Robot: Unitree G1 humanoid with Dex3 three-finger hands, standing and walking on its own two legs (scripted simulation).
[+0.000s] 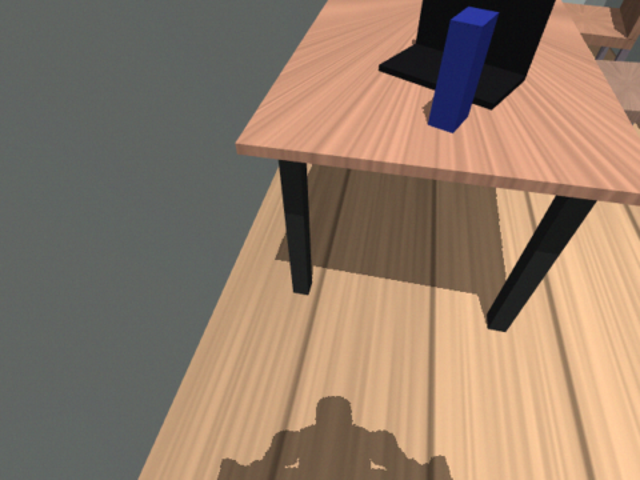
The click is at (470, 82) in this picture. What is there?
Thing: carton on end
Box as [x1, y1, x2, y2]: [428, 6, 498, 132]
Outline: 498,12 468,6 450,20 428,124 453,132 467,116
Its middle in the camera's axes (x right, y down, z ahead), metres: +0.33 -0.37 +0.88
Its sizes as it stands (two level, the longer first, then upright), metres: 0.094 0.066 0.239
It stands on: a support 0.73 m high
